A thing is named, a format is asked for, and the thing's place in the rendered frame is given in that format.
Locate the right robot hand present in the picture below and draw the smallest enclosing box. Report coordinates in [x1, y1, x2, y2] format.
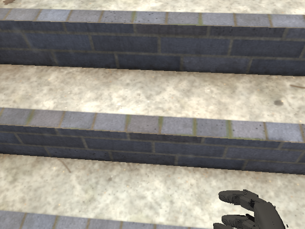
[213, 189, 289, 229]

